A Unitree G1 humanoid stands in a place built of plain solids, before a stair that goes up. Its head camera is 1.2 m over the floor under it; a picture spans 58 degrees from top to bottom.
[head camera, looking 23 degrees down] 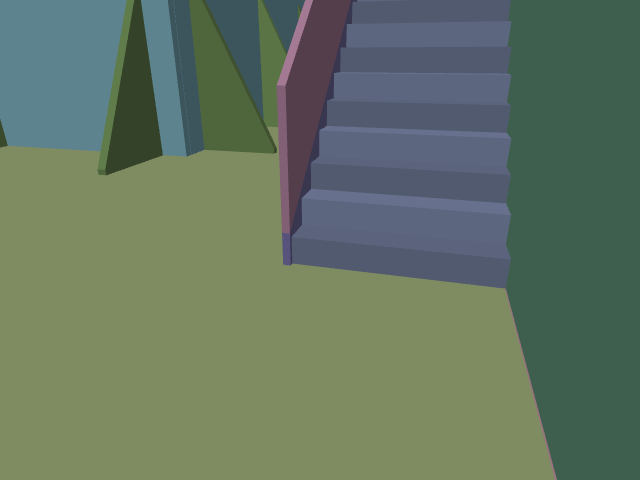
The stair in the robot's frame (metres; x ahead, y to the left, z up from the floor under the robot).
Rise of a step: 0.18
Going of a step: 0.22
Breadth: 1.26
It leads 15 degrees to the right of straight ahead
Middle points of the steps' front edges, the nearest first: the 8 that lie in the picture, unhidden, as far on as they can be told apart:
2.29 -0.43 0.18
2.50 -0.49 0.36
2.71 -0.54 0.54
2.93 -0.60 0.72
3.14 -0.66 0.90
3.35 -0.71 1.08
3.56 -0.77 1.26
3.78 -0.82 1.44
